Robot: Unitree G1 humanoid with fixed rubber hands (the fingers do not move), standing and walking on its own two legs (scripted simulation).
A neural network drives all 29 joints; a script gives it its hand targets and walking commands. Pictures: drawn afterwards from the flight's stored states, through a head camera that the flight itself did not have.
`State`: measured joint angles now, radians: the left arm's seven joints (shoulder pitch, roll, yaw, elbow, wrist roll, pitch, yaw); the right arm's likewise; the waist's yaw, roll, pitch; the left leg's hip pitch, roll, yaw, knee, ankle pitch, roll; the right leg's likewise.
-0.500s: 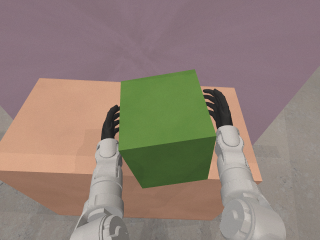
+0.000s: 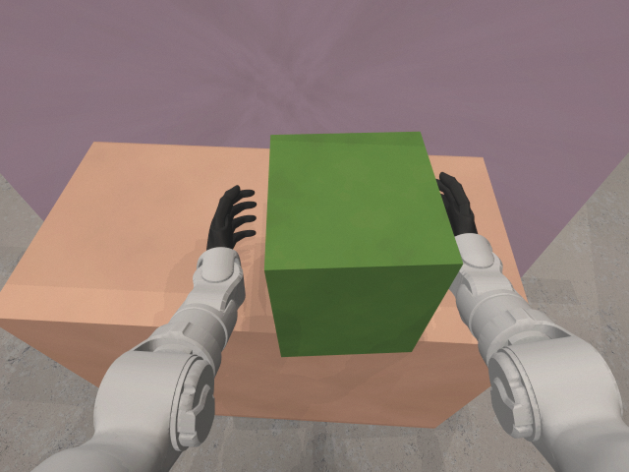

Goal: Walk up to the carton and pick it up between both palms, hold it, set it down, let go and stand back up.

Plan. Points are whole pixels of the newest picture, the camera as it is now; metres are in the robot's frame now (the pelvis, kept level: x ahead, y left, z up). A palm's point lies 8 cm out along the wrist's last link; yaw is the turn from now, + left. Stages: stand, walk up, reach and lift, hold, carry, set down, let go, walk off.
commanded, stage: set down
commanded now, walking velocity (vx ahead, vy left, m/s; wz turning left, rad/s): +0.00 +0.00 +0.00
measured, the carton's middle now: (346, 251) +0.43 +0.00 +0.01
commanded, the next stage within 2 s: none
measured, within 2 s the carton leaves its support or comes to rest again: neither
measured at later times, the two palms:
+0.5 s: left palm (199, 228) +0.43 +0.20 +0.06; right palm (495, 208) +0.47 -0.19 +0.08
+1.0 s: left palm (165, 174) +0.42 +0.21 +0.16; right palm (529, 146) +0.46 -0.19 +0.19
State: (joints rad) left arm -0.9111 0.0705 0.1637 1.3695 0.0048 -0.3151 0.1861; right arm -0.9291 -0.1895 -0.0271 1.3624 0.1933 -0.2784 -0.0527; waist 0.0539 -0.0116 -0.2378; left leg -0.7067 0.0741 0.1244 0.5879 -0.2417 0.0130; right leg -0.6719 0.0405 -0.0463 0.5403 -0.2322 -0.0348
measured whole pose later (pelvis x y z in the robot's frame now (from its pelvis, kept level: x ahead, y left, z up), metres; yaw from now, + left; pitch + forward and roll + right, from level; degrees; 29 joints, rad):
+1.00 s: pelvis -0.01 -0.02 +0.01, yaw +3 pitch +16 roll +0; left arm -1.04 0.28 -0.02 1.14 -0.21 0.05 0.09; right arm -1.12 -0.41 0.16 1.29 0.47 0.00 0.03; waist 0.04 -0.04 -0.22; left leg -0.56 0.06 0.08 0.42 -0.13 -0.01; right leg -0.52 0.04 -0.09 0.40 -0.16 -0.06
